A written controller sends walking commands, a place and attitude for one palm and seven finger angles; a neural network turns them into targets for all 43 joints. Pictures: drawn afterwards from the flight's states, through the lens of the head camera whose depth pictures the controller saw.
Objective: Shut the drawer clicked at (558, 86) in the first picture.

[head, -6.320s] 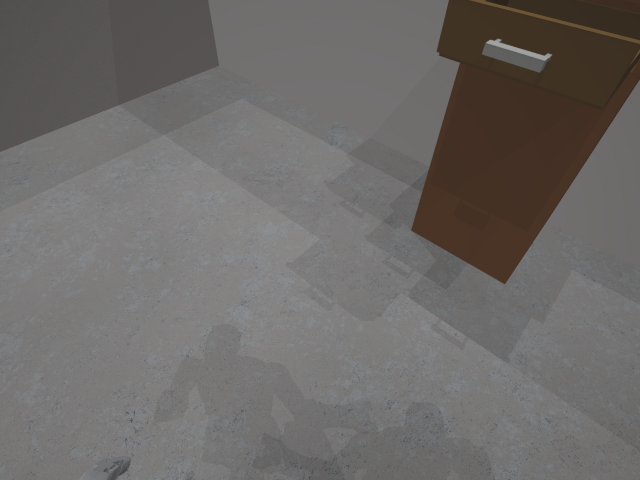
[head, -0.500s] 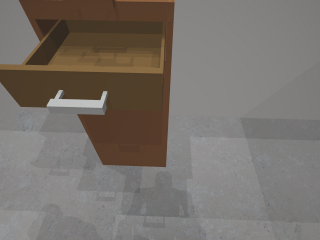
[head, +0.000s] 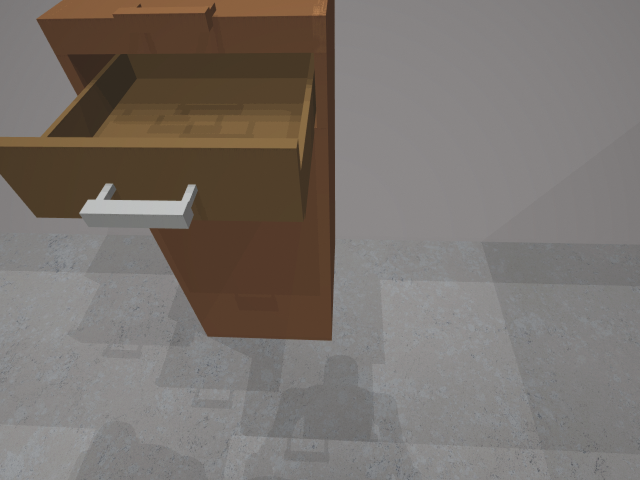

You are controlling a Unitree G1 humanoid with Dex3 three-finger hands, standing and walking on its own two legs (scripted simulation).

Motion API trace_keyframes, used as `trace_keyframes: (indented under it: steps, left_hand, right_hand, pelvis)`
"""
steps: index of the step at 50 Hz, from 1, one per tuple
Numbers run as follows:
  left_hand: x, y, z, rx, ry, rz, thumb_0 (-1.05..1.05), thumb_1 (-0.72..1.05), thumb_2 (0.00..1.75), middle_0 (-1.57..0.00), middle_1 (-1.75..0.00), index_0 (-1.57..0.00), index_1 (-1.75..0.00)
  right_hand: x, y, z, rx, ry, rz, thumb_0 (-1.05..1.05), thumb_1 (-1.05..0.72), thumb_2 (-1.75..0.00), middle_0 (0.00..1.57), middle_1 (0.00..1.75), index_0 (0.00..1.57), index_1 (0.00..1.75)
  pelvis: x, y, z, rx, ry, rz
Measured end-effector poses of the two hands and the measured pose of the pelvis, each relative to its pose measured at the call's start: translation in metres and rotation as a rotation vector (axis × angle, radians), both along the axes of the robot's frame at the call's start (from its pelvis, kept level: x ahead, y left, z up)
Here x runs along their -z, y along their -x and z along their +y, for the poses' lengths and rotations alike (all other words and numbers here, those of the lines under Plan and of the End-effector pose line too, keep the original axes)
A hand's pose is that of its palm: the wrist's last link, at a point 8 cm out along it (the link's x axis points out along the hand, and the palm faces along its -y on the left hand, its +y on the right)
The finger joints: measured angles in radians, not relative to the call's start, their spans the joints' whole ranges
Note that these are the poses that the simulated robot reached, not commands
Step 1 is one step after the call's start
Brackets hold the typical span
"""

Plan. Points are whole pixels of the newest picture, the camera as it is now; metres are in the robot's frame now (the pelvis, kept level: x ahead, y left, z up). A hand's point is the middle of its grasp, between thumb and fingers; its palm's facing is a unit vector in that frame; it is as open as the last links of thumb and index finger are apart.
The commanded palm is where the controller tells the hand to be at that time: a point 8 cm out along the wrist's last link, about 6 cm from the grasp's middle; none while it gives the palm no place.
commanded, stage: shuffle to correct the standing spot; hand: left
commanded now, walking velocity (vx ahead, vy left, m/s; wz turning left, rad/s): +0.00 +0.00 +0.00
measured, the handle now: (144, 202) +0.40 +0.25 +0.15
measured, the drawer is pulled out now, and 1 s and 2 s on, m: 0.24 0.24 0.24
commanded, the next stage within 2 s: come to a stop and stand still in 0.24 s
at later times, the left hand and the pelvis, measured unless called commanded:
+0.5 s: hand out of the picture +0.05 +0.20 -0.18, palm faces +0.06 -0.97 -0.22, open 7.4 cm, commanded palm none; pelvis +0.05 +0.02 -0.01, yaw +0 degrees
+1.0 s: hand out of the picture +0.10 +0.18 -0.17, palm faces +0.06 -0.97 -0.23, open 7.3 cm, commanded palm none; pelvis +0.05 +0.00 -0.01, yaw +2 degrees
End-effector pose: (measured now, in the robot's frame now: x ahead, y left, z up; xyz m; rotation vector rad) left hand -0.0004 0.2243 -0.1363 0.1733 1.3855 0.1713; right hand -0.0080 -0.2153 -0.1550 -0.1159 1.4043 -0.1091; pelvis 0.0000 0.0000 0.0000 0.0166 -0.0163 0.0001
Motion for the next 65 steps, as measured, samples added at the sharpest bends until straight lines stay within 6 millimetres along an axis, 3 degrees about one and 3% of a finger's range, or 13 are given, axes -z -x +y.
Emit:
trace_keyframes:
  steps: [9,16,23,30,35,41,50,55,65]
  left_hand:
    - [0.007,0.007,-0.009,-0.031,0.031,0.012,0.01,0.91,0.90,-0.20,-0.30,-0.20,-0.30]
    - [0.017,0.006,0.004,-0.065,0.056,0.048,0.01,0.91,0.90,-0.20,-0.30,-0.20,-0.30]
    - [0.016,-0.032,0.019,-0.038,0.010,0.026,0.01,0.91,0.90,-0.20,-0.30,-0.19,-0.30]
    - [0.017,-0.059,0.026,-0.036,0.007,0.007,0.00,0.91,0.90,-0.20,-0.30,-0.19,-0.30]
    - [0.007,-0.082,0.031,-0.036,-0.014,-0.021,0.01,0.93,0.90,-0.20,-0.30,-0.19,-0.30]
    - [0.000,-0.105,0.024,-0.012,-0.056,-0.108,0.01,0.92,0.90,-0.20,-0.30,-0.19,-0.30]
    - [0.005,-0.088,0.002,-0.017,-0.014,-0.121,0.00,0.93,0.90,-0.20,-0.30,-0.20,-0.30]
    - [0.007,-0.072,0.000,-0.045,0.007,-0.104,0.00,0.95,0.90,-0.20,-0.30,-0.20,-0.30]
    - [0.001,-0.022,-0.014,-0.053,0.032,0.010,0.00,0.93,0.90,-0.20,-0.30,-0.19,-0.30]
  right_hand:
    - [-0.001,0.000,-0.009,-0.013,0.018,0.027,0.00,-0.91,-0.90,0.20,0.30,0.19,0.30]
    - [-0.006,-0.009,0.002,-0.012,0.048,0.039,0.00,-0.91,-0.90,0.20,0.30,0.19,0.30]
    - [0.007,-0.011,0.019,0.024,0.015,0.086,0.00,-0.91,-0.90,0.20,0.30,0.19,0.30]
    - [0.002,-0.053,0.036,0.029,0.019,0.033,0.01,-0.92,-0.90,0.20,0.30,0.20,0.30]
    - [-0.005,-0.063,0.030,0.018,0.033,0.015,0.02,-0.93,-0.90,0.20,0.30,0.20,0.30]
    - [0.009,-0.070,0.008,0.017,0.012,0.018,0.01,-0.92,-0.90,0.20,0.30,0.20,0.30]
    - [-0.001,-0.085,-0.012,0.011,0.044,-0.064,0.01,-0.92,-0.90,0.20,0.30,0.19,0.30]
    - [-0.011,-0.071,-0.013,-0.011,0.058,-0.063,0.01,-0.93,-0.90,0.20,0.30,0.19,0.30]
    - [-0.010,-0.035,-0.001,-0.012,0.004,0.021,0.01,-0.92,-0.90,0.20,0.30,0.19,0.30]
  pelvis:
    - [0.003,-0.006,-0.003,-0.010,0.013,0.003]
    - [0.007,-0.025,0.012,-0.012,0.011,0.017]
    - [0.014,-0.046,0.017,0.009,0.000,0.027]
    - [0.009,-0.060,0.026,-0.010,0.005,0.024]
    - [0.002,-0.062,0.024,-0.017,0.006,0.018]
    - [0.008,-0.059,0.006,-0.014,-0.012,0.012]
    - [0.006,-0.048,-0.004,-0.031,0.009,0.010]
    - [0.001,-0.044,-0.007,-0.020,0.003,-0.003]
    - [-0.005,-0.037,-0.010,-0.020,0.009,0.002]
